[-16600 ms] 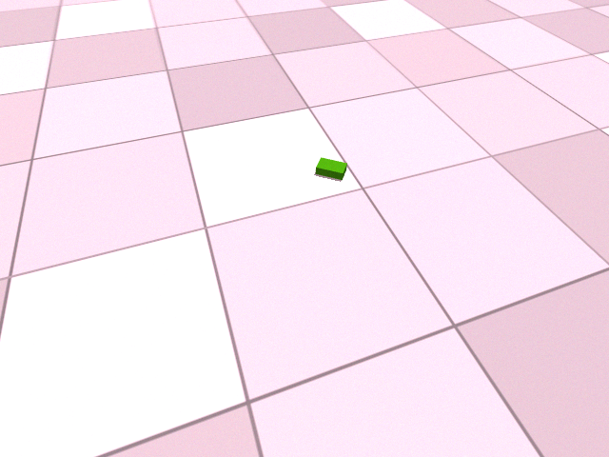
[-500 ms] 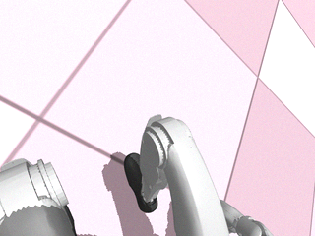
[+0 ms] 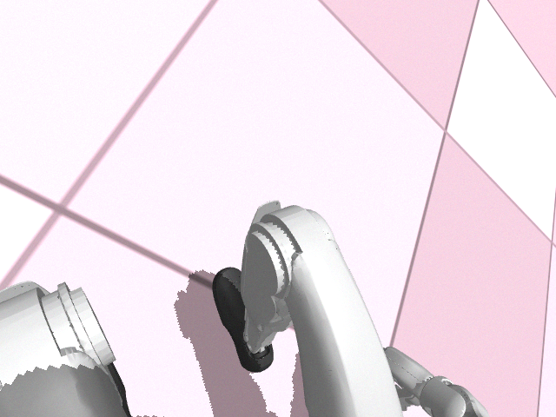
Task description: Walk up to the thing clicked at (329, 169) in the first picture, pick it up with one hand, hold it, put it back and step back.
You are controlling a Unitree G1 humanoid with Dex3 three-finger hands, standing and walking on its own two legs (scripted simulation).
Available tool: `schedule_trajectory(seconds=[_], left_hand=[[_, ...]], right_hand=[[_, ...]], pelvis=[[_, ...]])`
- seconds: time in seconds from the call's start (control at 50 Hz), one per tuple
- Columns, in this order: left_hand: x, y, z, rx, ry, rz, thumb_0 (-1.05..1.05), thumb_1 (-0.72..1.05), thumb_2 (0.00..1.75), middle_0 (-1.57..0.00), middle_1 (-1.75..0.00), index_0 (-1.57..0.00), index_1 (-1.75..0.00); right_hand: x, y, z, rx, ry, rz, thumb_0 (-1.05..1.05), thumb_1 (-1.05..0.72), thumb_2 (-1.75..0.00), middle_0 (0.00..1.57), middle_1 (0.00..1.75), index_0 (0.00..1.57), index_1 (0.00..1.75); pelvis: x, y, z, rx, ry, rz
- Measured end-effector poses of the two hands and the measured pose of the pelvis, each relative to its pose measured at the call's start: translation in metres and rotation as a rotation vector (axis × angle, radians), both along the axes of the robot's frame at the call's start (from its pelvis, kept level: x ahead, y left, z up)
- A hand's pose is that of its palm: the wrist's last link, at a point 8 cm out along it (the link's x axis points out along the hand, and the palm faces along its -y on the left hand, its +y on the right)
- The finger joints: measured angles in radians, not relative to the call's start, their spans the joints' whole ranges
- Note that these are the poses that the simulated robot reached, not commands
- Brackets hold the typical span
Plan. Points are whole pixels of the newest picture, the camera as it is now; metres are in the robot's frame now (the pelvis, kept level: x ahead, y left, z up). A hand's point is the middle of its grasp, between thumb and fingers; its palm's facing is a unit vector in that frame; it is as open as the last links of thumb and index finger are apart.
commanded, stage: close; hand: left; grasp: from above
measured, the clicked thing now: out of the picture +0.43 +0.35 -0.27
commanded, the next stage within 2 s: settle in 1.28 s
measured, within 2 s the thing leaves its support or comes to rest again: leaves its support in 1.66 s
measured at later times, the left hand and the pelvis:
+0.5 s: hand out of the picture +0.43 +0.33 -0.25, palm faces -0.42 -0.14 -0.90, open 11.8 cm; pelvis +0.00 +0.00 +0.00, yaw -1 degrees
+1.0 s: hand out of the picture +0.42 +0.33 -0.25, palm faces -0.44 -0.18 -0.88, open 11.1 cm; pelvis +0.00 +0.00 +0.00, yaw +0 degrees
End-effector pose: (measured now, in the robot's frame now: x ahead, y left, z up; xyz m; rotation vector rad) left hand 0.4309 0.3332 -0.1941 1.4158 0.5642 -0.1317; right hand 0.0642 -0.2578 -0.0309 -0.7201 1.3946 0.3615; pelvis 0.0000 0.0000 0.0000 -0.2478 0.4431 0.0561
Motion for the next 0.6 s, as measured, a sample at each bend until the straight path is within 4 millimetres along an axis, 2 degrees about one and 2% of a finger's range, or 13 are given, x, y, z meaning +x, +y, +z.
schedule_trajectory(seconds=[0.16,0.38,0.6], left_hand=[[-0.004,0.007,-0.002,-0.004,0.051,0.005,0.0,-0.31,0.84,-0.22,-0.91,-0.22,-0.91],[-0.006,0.0,-0.004,-0.01,0.026,-0.069,0.0,-0.2,0.76,-0.28,-0.87,-0.31,-0.85],[-0.002,-0.002,-0.002,0.007,0.004,-0.032,0.0,-0.11,0.69,-0.38,-0.8,-0.39,-0.78]], right_hand=[[0.0,0.005,-0.002,0.009,0.002,0.0,0.0,-0.9,-0.89,0.2,0.3,0.2,0.3],[0.004,0.016,-0.007,0.036,0.005,0.023,0.0,-0.9,-0.89,0.2,0.3,0.2,0.3],[0.007,0.007,0.004,0.007,-0.019,0.022,0.0,-0.9,-0.89,0.2,0.3,0.2,0.3]], pelvis=[[0.0,0.002,0.0,-0.009,0.001,0.001],[0.0,0.002,0.002,-0.01,-0.01,0.0],[-0.002,0.003,0.005,-0.013,0.002,-0.003]])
